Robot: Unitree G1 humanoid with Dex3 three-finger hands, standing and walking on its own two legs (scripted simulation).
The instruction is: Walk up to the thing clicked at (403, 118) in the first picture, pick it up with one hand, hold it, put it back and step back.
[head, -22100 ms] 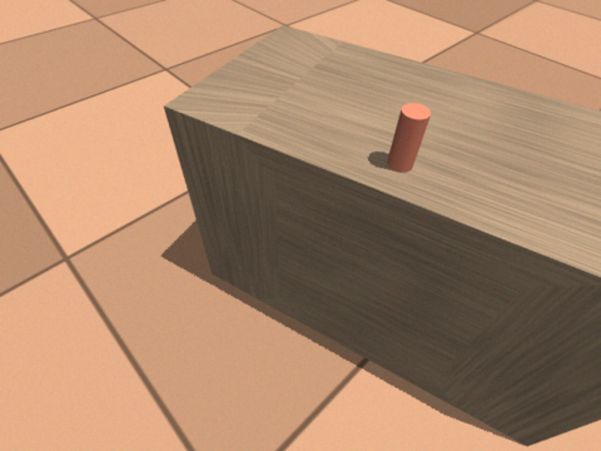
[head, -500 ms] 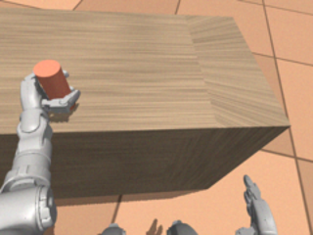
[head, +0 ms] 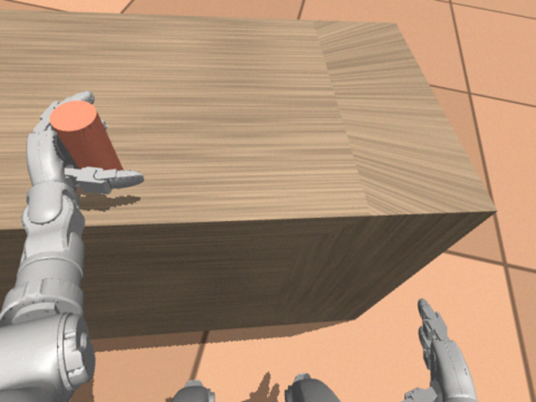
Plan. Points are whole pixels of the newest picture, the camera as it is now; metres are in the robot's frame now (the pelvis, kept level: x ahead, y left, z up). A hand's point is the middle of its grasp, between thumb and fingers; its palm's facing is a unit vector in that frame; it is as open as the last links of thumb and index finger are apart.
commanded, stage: withdraw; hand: left
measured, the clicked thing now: (92, 149) +0.45 +0.22 +0.09
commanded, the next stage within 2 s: rise in 0.34 s
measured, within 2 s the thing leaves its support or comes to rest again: neither
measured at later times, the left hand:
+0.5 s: hand out of the picture +0.46 +0.29 +0.19, palm faces +0.23 -0.97 -0.08, open 17.3 cm
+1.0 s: hand out of the picture +0.34 +0.32 +0.18, palm faces +0.40 -0.84 -0.37, open 17.5 cm
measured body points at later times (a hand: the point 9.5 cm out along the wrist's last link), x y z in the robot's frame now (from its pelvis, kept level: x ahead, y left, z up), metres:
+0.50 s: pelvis +0.02 +0.00 +0.02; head +0.05 +0.01 +0.47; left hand +0.44 +0.34 +0.20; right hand +0.17 -0.25 -0.03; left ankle +0.01 +0.13 -0.68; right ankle +0.01 -0.15 -0.68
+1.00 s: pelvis +0.02 +0.00 +0.03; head +0.03 -0.01 +0.48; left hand +0.31 +0.36 +0.20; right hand +0.18 -0.25 -0.03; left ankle +0.01 +0.13 -0.68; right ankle +0.01 -0.15 -0.68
